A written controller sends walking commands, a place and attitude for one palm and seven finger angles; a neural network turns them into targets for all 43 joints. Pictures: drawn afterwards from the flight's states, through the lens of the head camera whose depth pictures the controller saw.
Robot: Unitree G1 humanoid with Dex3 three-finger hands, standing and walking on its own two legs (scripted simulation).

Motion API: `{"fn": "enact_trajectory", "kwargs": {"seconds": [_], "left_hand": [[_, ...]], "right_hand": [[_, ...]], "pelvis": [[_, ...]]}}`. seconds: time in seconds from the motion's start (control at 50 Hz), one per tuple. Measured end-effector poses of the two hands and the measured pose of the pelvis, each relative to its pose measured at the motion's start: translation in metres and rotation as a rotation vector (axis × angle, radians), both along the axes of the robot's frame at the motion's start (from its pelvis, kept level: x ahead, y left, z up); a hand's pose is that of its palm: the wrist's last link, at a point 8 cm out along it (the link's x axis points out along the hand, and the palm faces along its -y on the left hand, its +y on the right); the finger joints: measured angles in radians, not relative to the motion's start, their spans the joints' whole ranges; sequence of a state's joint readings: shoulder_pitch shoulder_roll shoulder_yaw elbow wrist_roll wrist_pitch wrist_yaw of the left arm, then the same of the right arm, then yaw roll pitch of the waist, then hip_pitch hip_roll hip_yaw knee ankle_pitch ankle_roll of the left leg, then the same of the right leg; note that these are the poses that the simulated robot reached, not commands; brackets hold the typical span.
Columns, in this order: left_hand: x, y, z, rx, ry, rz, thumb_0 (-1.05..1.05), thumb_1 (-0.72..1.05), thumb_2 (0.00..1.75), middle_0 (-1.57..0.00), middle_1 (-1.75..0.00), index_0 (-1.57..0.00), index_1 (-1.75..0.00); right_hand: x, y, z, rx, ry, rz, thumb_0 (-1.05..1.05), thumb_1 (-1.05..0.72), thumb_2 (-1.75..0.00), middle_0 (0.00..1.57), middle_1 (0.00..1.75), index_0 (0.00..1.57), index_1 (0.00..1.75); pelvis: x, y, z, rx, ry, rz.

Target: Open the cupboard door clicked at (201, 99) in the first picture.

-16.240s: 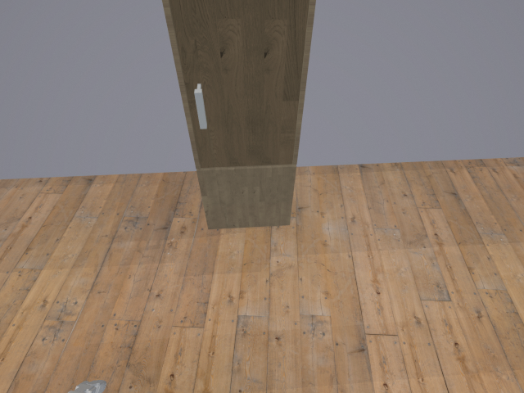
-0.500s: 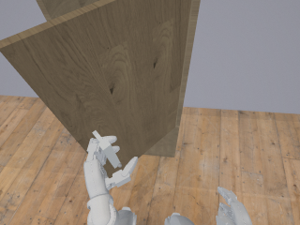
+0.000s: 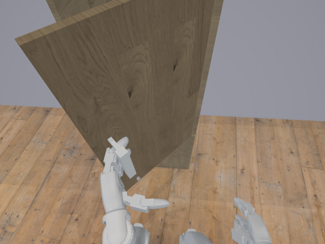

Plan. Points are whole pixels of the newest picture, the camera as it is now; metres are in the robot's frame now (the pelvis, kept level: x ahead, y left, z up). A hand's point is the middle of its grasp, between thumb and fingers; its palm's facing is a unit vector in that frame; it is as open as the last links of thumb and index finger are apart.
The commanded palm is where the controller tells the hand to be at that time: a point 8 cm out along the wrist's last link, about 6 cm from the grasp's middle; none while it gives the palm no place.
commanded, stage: slide the hand sideways off the handle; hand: left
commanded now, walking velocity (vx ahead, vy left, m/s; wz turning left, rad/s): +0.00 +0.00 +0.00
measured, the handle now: (121, 158) +0.32 +0.11 +0.03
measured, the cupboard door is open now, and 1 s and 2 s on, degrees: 47 48 48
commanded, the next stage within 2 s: draw the hand back to the body in 1.26 s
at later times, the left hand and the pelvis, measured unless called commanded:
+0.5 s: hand (120, 201) +0.22 +0.10 +0.04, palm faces -0.10 -0.99 +0.05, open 16.3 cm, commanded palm +0.19 +0.15 +0.03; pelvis +0.00 +0.06 -0.02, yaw -2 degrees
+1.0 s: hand (97, 216) +0.19 +0.14 +0.04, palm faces -0.05 -1.00 +0.03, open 16.2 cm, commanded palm +0.15 +0.19 +0.03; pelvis +0.00 +0.06 -0.02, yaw -2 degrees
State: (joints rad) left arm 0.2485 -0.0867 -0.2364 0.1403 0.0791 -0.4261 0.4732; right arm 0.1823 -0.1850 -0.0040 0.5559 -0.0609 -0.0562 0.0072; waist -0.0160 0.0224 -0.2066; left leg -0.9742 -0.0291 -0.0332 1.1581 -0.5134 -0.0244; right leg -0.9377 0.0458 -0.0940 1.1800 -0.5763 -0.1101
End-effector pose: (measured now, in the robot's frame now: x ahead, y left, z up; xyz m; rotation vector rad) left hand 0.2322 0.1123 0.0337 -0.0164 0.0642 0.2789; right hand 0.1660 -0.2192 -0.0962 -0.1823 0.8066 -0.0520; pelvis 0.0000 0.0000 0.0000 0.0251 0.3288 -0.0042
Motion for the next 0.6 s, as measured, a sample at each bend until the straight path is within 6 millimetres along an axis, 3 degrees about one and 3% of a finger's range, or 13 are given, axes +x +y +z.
{"fn": "enact_trajectory", "kwargs": {"seconds": [0.1,0.2,0.26,0.44,0.6], "left_hand": [[0.000,0.005,0.000,0.015,-0.004,-0.048,-0.01,-0.50,0.30,-0.30,-0.51,-0.33,-0.53],[-0.004,0.022,0.000,0.053,-0.043,-0.354,-0.01,-0.50,0.30,-0.24,-0.41,-0.22,-0.42],[-0.008,0.028,0.003,0.000,-0.049,-0.436,-0.01,-0.50,0.30,-0.20,-0.36,-0.18,-0.37],[-0.025,0.035,0.004,-0.055,-0.049,-0.383,-0.01,-0.50,0.30,-0.16,-0.31,-0.16,-0.31],[-0.040,0.055,0.002,-0.033,-0.039,-0.383,-0.01,-0.50,0.30,-0.15,-0.30,-0.17,-0.31]], "right_hand": [[0.004,0.016,0.005,0.002,-0.023,0.014,0.01,-0.91,-0.90,0.20,0.30,0.20,0.30],[0.003,0.026,0.005,0.009,-0.038,0.017,0.01,-0.91,-0.89,0.20,0.30,0.20,0.30],[0.001,0.030,0.006,0.009,-0.048,-0.003,0.01,-0.91,-0.89,0.20,0.30,0.20,0.30],[-0.002,0.047,0.011,-0.011,-0.050,0.000,0.01,-0.91,-0.90,0.20,0.30,0.20,0.30],[0.006,0.065,0.012,-0.003,-0.063,0.017,0.01,-0.91,-0.90,0.20,0.30,0.20,0.30]], "pelvis": [[0.000,0.010,-0.001,-0.012,-0.004,-0.003],[-0.003,0.022,-0.006,-0.026,-0.006,-0.002],[-0.004,0.031,-0.008,-0.037,-0.012,-0.007],[-0.003,0.051,-0.013,-0.049,0.005,-0.018],[-0.003,0.060,-0.018,-0.063,0.005,-0.018]]}}
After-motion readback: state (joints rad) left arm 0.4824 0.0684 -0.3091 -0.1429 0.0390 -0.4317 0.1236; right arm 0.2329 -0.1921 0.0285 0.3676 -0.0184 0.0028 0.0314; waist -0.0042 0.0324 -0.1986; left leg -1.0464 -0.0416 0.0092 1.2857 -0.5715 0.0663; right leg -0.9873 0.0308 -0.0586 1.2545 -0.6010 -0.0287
